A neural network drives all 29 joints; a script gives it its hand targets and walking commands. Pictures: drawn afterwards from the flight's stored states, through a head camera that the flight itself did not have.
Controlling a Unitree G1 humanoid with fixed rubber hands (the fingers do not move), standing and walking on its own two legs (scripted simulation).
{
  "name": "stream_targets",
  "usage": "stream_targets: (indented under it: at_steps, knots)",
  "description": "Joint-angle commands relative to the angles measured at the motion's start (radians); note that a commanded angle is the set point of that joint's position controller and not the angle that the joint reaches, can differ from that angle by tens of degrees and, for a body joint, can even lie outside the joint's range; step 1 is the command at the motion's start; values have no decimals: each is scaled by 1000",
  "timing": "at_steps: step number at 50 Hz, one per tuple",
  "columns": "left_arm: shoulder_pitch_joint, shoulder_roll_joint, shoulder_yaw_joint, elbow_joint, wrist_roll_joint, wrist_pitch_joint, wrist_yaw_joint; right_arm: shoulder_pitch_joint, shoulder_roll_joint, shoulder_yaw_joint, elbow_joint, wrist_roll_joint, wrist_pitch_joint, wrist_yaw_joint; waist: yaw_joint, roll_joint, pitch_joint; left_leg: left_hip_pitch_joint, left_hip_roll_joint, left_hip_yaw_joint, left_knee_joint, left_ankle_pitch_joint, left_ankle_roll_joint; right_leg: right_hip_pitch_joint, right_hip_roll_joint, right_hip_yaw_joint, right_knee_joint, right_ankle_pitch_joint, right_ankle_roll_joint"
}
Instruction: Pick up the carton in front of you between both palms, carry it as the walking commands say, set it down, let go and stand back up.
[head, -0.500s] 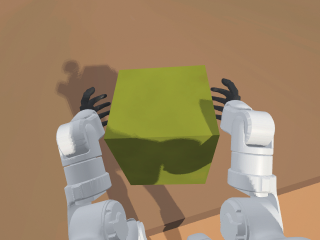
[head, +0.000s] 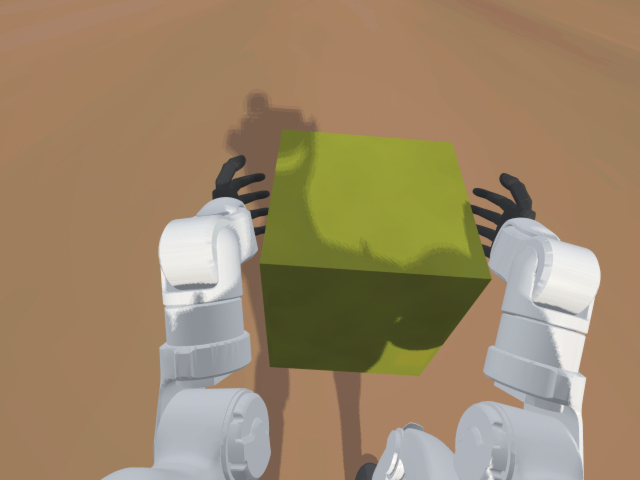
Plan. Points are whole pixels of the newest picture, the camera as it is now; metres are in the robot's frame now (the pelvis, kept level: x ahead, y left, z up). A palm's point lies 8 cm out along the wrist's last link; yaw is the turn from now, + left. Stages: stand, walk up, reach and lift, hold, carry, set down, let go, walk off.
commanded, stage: carry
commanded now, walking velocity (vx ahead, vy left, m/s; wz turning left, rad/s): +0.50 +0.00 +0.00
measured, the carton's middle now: (355, 261) +0.36 +0.05 +0.07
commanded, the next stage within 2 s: none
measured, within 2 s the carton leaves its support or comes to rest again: neither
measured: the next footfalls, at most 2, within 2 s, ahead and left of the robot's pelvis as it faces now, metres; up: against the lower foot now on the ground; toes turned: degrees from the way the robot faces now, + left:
left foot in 0.42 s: +0.46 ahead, +0.14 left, +0.00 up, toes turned +5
right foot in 0.88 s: +0.70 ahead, -0.09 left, +0.00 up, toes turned -10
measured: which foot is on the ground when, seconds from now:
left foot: up 0.00-0.40, down 0.42-0.92, up 0.94-1.00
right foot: down 0.00-0.44, up 0.46-0.86, down 0.88-1.00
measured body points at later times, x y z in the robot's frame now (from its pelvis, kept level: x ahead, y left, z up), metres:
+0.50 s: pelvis +0.32 +0.06 +0.10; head +0.31 +0.06 +0.55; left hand +0.69 +0.20 +0.26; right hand +0.67 -0.12 +0.26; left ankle +0.42 +0.13 -0.63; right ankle +0.18 -0.06 -0.55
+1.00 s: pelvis +0.62 +0.00 +0.11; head +0.63 -0.01 +0.56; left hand +0.90 +0.15 +0.19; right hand +0.90 -0.15 +0.18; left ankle +0.49 +0.11 -0.55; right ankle +0.66 -0.08 -0.63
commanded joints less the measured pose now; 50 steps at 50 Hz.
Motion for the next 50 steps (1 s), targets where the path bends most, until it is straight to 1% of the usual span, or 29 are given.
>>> stream_targets:
  at_steps: [1,2,3,4,5,6,10,13,16,18,19,20,21,22,23,25,26,28,31,34,38,41,43,44,45,46,47,49,50]
  knots:
    - [-729,-891,-655,-124,-332,-58,-112,-641,686,525,-70,136,-8,14,-75,-69,-563,-476,-116,-138,701,-150,47,774,-253,908,-588,78,-207]
    - [-734,-909,-669,-126,-345,-67,-128,-664,695,532,-85,131,-19,16,-94,-19,-490,-520,-59,-134,657,-153,69,719,-261,814,-581,107,-162]
    - [-711,-922,-676,-121,-350,-75,-137,-658,692,551,-90,128,-26,16,-104,-31,-470,-546,-38,-98,625,-203,77,710,-249,736,-589,24,-146]
    - [-677,-905,-675,-116,-347,-82,-142,-655,695,572,-96,132,-33,16,-98,-25,-462,-552,-19,-109,570,-283,83,710,-282,713,-598,7,-130]
    - [-640,-894,-663,-106,-331,-85,-143,-641,700,598,-94,134,-38,16,-93,24,-435,-568,-23,-60,457,-417,80,701,-283,659,-609,17,-132]
    - [-620,-877,-652,-111,-314,-84,-140,-622,702,621,-91,148,-39,16,-88,62,-420,-560,-8,-21,350,-394,79,698,-289,606,-622,136,-129]
    - [-490,-779,-583,-79,-224,-68,-116,-594,703,694,-110,189,-25,18,-120,-85,-363,-553,62,81,-71,-85,40,708,-224,370,-715,316,-97]
    - [-401,-677,-499,-44,-152,-44,-93,-607,674,705,-111,223,-3,4,-119,-159,-352,-392,31,157,-414,5,14,687,-164,226,-763,350,-51]
    - [-369,-591,-429,-8,-88,-26,-71,-632,644,690,-77,240,19,-8,-109,-177,-312,-329,-12,232,-623,69,4,770,-174,206,-779,444,-24]
    - [-380,-572,-409,1,-80,-18,-62,-633,641,671,-34,249,30,-12,-126,-177,-312,-237,-48,262,-725,76,9,829,-184,175,-692,671,13]
    - [-392,-568,-406,1,-83,-15,-60,-621,638,659,-5,245,33,-16,-161,-142,-339,-105,-77,299,-810,99,7,821,-164,124,-567,744,46]
    - [-406,-567,-406,0,-85,-12,-59,-601,633,642,32,238,36,-20,-204,-95,-398,103,-53,290,-837,105,0,750,-155,96,-447,717,89]
    - [-440,-560,-404,-4,-89,-9,-58,-577,633,617,56,226,37,-23,-219,-7,-445,278,97,79,-828,76,13,606,-129,84,-250,457,131]
    - [-460,-590,-408,3,-111,-4,-62,-622,598,590,63,201,34,-35,-190,243,-529,498,338,-368,-846,133,173,317,-28,121,-11,161,162]
    - [-508,-597,-417,-13,-131,-10,-67,-606,631,588,80,199,30,-41,-200,308,-506,549,363,-515,-926,102,233,118,37,185,135,-142,149]
    - [-561,-699,-443,-25,-157,-27,-79,-619,719,608,35,207,15,-26,-186,90,-466,458,326,-358,-933,34,191,76,-58,243,153,-63,122]
    - [-566,-750,-461,-22,-160,-38,-88,-643,763,623,13,208,3,-13,-183,55,-436,384,307,-277,-962,22,157,98,-92,250,85,3,122]
    - [-548,-820,-501,-18,-158,-63,-102,-646,812,646,-7,204,-24,8,-176,110,-443,341,263,-145,-1003,-22,113,156,-106,227,-25,72,137]
    - [-488,-878,-559,-18,-143,-105,-113,-555,847,680,-11,179,-64,26,-178,150,-441,377,237,-41,-1045,2,111,156,-109,189,-183,118,167]
    - [-365,-902,-610,-36,-141,-135,-126,-436,857,715,-34,162,-93,43,-181,141,-407,425,216,28,-1042,155,111,152,-108,139,-366,158,179]
    - [-188,-913,-674,-115,-152,-159,-147,-258,859,774,-117,162,-117,60,-190,158,-370,493,192,90,-1007,372,87,192,-74,80,-557,242,167]
    - [-83,-876,-718,-259,-168,-162,-152,-111,893,826,-195,199,-122,70,-194,169,-336,491,175,136,-959,443,68,282,-53,43,-684,294,149]
    - [38,-868,-720,-326,-175,-153,-153,-35,874,859,-268,224,-114,64,-173,130,-373,383,153,198,-807,468,33,542,-29,-8,-790,339,125]
    - [106,-848,-707,-345,-170,-146,-152,20,858,875,-301,227,-105,61,-167,83,-428,229,133,226,-666,414,4,779,-57,25,-757,300,100]
    - [208,-812,-688,-352,-154,-138,-149,47,826,889,-342,231,-93,57,-142,-56,-502,53,101,249,-435,125,-29,976,-245,267,-743,287,65]
    - [236,-784,-673,-351,-140,-136,-142,60,818,908,-384,243,-79,56,-139,-294,-540,-297,-26,216,-209,-190,-63,1227,-441,647,-774,314,-76]
    - [297,-790,-667,-367,-146,-134,-142,75,814,926,-420,261,-73,58,-143,-300,-498,-468,-33,133,-68,-387,-52,1243,-456,686,-805,366,-111]
    - [336,-829,-687,-443,-158,-134,-159,104,857,958,-469,281,-70,71,-144,-114,-439,-492,43,84,-45,-336,-32,1123,-414,524,-807,505,-63]
    - [327,-847,-705,-488,-171,-135,-168,127,879,968,-484,289,-72,79,-148,-58,-399,-464,76,78,-120,-283,-36,1041,-393,458,-838,472,-26]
